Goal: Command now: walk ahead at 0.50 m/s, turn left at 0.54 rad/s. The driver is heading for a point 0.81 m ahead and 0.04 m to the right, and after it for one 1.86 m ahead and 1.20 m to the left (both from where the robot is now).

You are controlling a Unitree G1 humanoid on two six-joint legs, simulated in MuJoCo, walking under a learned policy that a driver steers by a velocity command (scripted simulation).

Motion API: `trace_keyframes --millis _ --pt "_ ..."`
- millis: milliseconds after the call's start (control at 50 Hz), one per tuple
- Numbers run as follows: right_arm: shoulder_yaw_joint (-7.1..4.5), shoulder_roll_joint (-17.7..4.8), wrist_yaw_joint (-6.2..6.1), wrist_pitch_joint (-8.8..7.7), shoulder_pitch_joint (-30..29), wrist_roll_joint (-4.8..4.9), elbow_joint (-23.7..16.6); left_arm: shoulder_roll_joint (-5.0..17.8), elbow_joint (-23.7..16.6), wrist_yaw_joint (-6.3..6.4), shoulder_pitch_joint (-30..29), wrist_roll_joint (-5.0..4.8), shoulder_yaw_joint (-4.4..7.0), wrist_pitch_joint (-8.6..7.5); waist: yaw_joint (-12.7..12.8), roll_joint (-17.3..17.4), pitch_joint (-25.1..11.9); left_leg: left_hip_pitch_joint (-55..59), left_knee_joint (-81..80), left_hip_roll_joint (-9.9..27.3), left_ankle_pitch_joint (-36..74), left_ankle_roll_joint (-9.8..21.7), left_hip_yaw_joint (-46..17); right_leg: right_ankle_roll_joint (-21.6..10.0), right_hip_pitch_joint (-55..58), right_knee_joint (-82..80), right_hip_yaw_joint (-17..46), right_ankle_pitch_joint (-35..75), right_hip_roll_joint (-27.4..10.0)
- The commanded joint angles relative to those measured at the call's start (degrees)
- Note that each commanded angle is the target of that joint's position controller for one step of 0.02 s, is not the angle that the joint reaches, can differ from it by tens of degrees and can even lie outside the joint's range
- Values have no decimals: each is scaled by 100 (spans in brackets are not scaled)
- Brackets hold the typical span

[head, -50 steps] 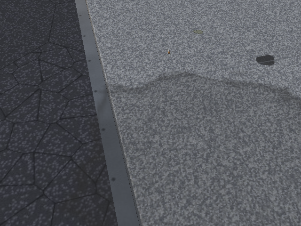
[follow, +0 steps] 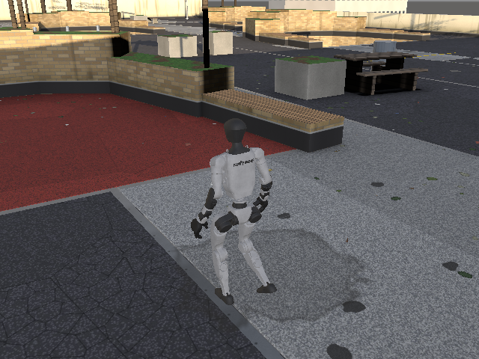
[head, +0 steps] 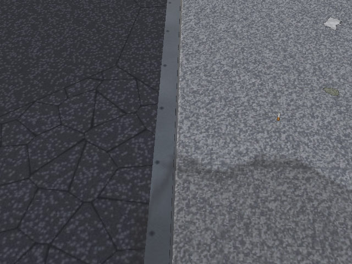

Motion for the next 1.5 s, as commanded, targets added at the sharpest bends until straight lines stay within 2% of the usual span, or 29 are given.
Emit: trace_keyframes --millis 20,100,180,260,320,340,360,380,400,420,480,560,680,700,720,740,780,860,1060,1100,1140,1160,1180,1200,1220,1260,1340,1420,1500 --pt "-94 -496 -54 -59 96 -39 -440 724 -583 45 -76 104 229 -64 140 42 -593 1417 -1694 1508 1067 1134 -2199 58 -1380 -365 332 482 -472" --pt "-171 -825 -201 -74 354 -24 -436 511 -836 109 -453 192 208 108 131 245 -304 720 -1791 1229 2189 1072 -1516 399 -1319 -1645 52 1288 -323" --pt "-146 -757 -312 51 788 0 -304 277 -1007 50 -1097 170 112 72 -226 505 -462 730 -1317 844 3046 545 -924 354 -684 -3401 -180 2851 127" --pt "-91 -673 -369 124 932 -16 -206 460 -1162 -59 -1399 167 141 51 -335 619 -533 1400 -835 1172 2611 420 -1399 163 -613 -4088 5 2940 249" --pt "-55 -597 -395 144 634 -35 -248 653 -1012 -88 -805 262 212 -50 59 607 -727 1796 40 1166 2852 232 -1626 -168 47 -4779 -6 3025 252" --pt "-15 -485 -384 122 642 -87 -326 856 -950 -66 -463 353 250 -95 148 351 -1088 1553 707 808 2546 28 -1495 -366 970 -4749 235 4716 -116" --pt "56 -281 -357 67 1238 -141 -317 1117 -966 -48 -122 467 274 -87 -3 -549 -1794 458 1975 352 662 -267 -1331 -1066 2698 -4169 1131 6969 -1156" --pt "113 -281 -323 62 1864 -58 -145 779 -860 -59 200 363 219 30 73 -1531 -2556 -405 3261 -27 -2805 -607 -1085 -1952 3645 -4195 2307 7387 -2135" --pt "20 -735 -292 142 1704 -5 -100 533 -849 -84 230 168 151 127 142 -977 -2484 -700 3701 217 -3154 -706 -1223 -1910 3332 -4446 2690 5594 -2107" --pt "-29 -826 -314 276 1172 22 -181 506 -893 -78 -112 104 128 212 161 -538 -1820 -950 3975 390 -2785 -838 -1092 -1650 2688 -4707 2492 4126 -1853" --pt "-9 -497 -396 612 870 -43 -205 509 -956 -81 -965 210 73 417 -184 -542 -756 -267 2717 769 -2064 -924 -603 -1078 516 -5611 1525 1193 -1058" --pt "10 -387 -401 452 972 -76 -44 900 -873 0 -809 75 256 482 -123 -955 -875 506 1569 557 -1535 -704 -57 -1092 203 -6126 1226 -126 -847" --pt "-10 -280 -322 191 1291 -131 280 686 -817 83 -819 -79 245 556 -451 -655 -605 1666 -276 498 -883 -136 187 -645 -436 -5813 942 -1205 -645" --pt "-40 -443 -344 151 1663 -160 370 406 -936 67 -1054 -64 168 540 -591 -147 -475 1993 -911 1089 -1596 125 -643 -370 -1007 -4925 589 -1007 -322" --pt "-139 -870 -376 133 1937 -132 415 35 -1102 33 -1260 -71 81 449 -620 1059 -290 2295 -1850 2163 -2937 583 -2347 -32 -2039 -3264 -315 -491 386" --pt "-244 -1274 -363 71 1690 -181 320 377 -1205 9 -1335 -116 165 318 -547 1454 275 1880 -2467 2827 -3596 1020 -3658 -159 -2734 -2373 -37 -349 336" --pt "-118 -792 -373 -121 1101 -120 140 681 -995 -53 -931 -94 265 224 -161 982 349 2122 -2329 2491 -2631 727 -2955 -236 -3077 -1835 306 491 -2" --pt "-48 -512 -341 -174 1346 -112 270 386 -823 -120 -955 -12 226 288 -266 655 42 2361 -2300 1999 -479 309 -1276 -36 -2699 -1903 135 1646 -63" --pt "-158 -853 -323 -92 1561 -18 534 248 -1377 -363 -1913 -74 85 413 -571 712 510 2424 -2054 2210 742 109 154 -214 -1778 -3477 -405 1787 -37" --pt "-198 -980 -328 -47 1397 11 512 400 -1419 -410 -1704 -44 148 403 -324 806 320 2543 -1464 2232 2542 -8 412 -454 -1153 -3599 -687 1331 197" --pt "-203 -1039 -376 21 1305 10 455 808 -1052 -382 -274 -48 412 419 453 691 -609 2206 406 1943 4557 -256 864 -764 911 -3878 -986 1517 740" --pt "-163 -989 -406 -11 1284 -63 322 1237 -857 -276 695 -67 599 460 874 239 -1179 819 2014 1765 3469 -504 885 -1059 2712 -3870 37 1578 209" --pt "140 -105 -322 -174 1717 -225 -40 1906 -829 -232 882 -74 680 453 401 -1536 -1936 -1587 4297 596 -1568 -904 574 -2159 4547 -4656 3491 418 -1473" --pt "65 -530 -251 -423 1262 -10 -29 1470 -854 -208 1168 -45 547 433 735 -1053 -2571 -2111 5068 498 -2168 -801 -681 -2261 4766 -5498 4667 -88 -1753" --pt "-22 -808 -223 -523 724 183 -213 1175 -807 -194 914 9 466 390 750 -882 -1680 -2655 5122 794 -1717 -657 -673 -1930 4261 -5452 3733 469 -1537" --pt "-30 -774 -311 -570 397 -34 -264 885 -1012 -185 87 16 368 353 299 -56 -859 -2087 4269 1203 -966 -559 -592 -1599 2451 -5493 2439 1553 -1032" --pt "-67 -572 -311 -290 587 -147 -357 739 -1168 -118 -245 42 317 299 -184 -214 -482 -1331 3311 1332 -596 -740 -516 -1666 987 -5973 1664 2401 -706" --pt "47 -356 -250 -248 -123 -158 -534 778 -993 -27 69 36 304 267 69 -298 -209 -1289 1609 1248 1034 -833 -292 -1360 758 -6090 828 2809 -420" --pt "122 -338 -125 -283 -867 -6 -721 929 -789 -40 477 19 306 233 455 -316 -39 -1076 527 1065 2039 -634 -173 -1191 1114 -6177 694 2153 -607"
